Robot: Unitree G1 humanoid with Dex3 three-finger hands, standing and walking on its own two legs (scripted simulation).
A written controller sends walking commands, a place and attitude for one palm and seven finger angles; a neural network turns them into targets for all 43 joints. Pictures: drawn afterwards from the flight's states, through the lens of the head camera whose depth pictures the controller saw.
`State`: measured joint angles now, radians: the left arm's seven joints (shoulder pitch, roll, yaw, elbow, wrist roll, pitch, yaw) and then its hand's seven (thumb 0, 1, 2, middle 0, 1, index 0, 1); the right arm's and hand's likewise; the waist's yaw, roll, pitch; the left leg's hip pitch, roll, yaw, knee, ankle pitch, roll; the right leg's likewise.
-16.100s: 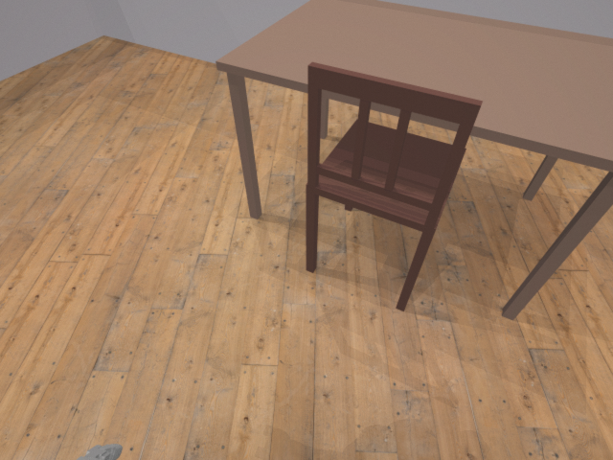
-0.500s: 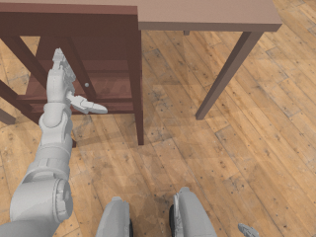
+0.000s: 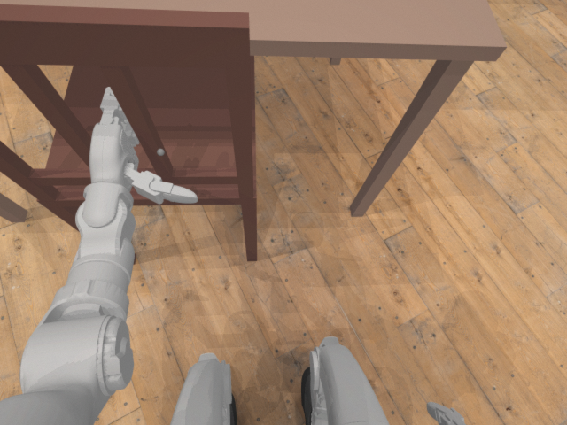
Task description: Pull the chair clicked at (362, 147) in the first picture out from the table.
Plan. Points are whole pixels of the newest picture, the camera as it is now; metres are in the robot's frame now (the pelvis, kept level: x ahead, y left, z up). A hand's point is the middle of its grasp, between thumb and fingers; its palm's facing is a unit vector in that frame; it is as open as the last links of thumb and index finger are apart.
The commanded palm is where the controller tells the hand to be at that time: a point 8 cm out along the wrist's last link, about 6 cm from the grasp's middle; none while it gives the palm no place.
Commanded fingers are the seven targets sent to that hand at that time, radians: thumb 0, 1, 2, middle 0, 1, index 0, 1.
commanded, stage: hook a spindle and tug to test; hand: left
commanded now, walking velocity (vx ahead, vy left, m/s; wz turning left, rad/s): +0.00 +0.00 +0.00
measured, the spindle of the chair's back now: (70, 128) +0.53 +0.27 +0.02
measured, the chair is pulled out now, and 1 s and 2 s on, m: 0.00 0.00 0.07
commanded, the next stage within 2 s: step backward, pulling the chair out in 1.56 s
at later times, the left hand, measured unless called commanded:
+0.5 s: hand (157, 149) +0.48 +0.15 +0.03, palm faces -0.01 -1.00 -0.03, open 14.4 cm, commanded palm +0.45 +0.19 +0.03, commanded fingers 0.00 -0.05 0.49 -0.46 -1.34 -0.46 -1.34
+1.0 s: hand (156, 144) +0.49 +0.15 +0.03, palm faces -0.01 -1.00 -0.01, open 5.5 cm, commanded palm +0.45 +0.19 +0.03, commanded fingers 0.00 0.90 0.90 -0.50 -1.45 -0.50 -1.45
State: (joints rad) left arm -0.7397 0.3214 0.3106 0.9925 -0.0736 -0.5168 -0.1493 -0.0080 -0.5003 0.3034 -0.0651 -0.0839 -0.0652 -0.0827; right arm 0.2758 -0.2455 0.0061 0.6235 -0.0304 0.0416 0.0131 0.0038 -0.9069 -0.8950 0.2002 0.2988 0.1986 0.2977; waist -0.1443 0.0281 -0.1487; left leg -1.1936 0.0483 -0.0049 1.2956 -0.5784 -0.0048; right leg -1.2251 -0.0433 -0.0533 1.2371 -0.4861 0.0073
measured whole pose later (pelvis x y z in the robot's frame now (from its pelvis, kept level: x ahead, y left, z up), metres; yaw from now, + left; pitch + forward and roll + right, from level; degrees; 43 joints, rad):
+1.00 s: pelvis +0.01 +0.01 +0.01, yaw -1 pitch +28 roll -2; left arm -0.69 0.31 0.31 0.90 -0.11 -0.48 -0.14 0.01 0.70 0.82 -0.42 -1.38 -0.42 -1.41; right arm 0.29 -0.23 0.00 0.61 -0.03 0.07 0.03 0.00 -0.91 -0.89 0.20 0.30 0.20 0.30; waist -0.14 0.03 -0.15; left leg -1.17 0.05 0.01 1.27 -0.59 0.00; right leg -1.20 -0.04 -0.04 1.21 -0.49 0.02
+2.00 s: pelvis +0.04 +0.01 +0.10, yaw +0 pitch +14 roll -2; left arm -0.47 0.19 0.07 0.89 -0.06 -0.21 0.08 0.06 0.72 0.78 -0.28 -1.07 -0.47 -1.45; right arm 0.27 -0.23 0.01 0.59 0.04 0.15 -0.11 0.00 -0.91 -0.89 0.20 0.30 0.20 0.30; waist -0.10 0.00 -0.02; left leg -0.56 0.04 0.02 0.69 -0.37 0.01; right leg -0.61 -0.03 -0.06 0.65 -0.25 0.02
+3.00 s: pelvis -0.06 +0.00 +0.10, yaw -1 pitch +3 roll +1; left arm -0.47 0.12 0.01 1.03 -0.06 -0.23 0.11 0.06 0.66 0.81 -0.32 -1.14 -0.50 -1.45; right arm 0.21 -0.24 0.01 0.74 0.05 0.00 -0.12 0.01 -0.91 -0.89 0.20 0.30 0.20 0.30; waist -0.06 0.02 0.10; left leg -0.47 -0.01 0.01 0.76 -0.44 -0.03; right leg -0.52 -0.05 -0.03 0.59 -0.13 0.00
